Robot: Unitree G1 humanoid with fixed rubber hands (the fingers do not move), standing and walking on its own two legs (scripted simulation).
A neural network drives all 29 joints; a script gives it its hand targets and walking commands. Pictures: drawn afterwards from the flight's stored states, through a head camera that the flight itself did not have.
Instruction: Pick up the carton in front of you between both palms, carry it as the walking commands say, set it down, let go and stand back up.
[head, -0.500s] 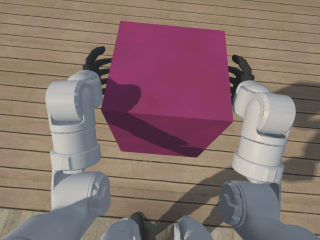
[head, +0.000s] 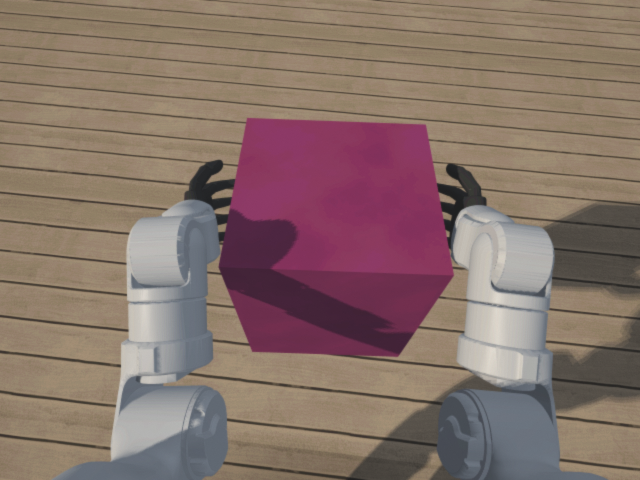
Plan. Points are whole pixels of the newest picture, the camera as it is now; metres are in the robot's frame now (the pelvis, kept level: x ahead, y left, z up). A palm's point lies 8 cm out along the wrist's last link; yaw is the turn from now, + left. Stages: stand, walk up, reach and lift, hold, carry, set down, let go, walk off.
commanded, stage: carry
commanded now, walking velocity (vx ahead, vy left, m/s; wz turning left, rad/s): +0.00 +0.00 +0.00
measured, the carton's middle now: (330, 249) +0.38 +0.01 +0.03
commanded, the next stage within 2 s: none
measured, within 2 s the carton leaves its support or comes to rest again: neither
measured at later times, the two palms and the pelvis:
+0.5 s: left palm (201, 220) +0.37 +0.15 +0.11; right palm (465, 222) +0.38 -0.14 +0.11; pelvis +0.02 -0.01 -0.01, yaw +1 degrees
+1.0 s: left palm (190, 252) +0.32 +0.15 +0.12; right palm (481, 258) +0.33 -0.15 +0.12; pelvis -0.02 +0.00 -0.01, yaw +2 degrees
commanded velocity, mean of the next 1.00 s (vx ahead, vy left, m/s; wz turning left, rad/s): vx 0.00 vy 0.00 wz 0.00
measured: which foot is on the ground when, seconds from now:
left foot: down 0.00-1.00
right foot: down 0.00-0.02, up 0.04-0.14, down 0.16-1.00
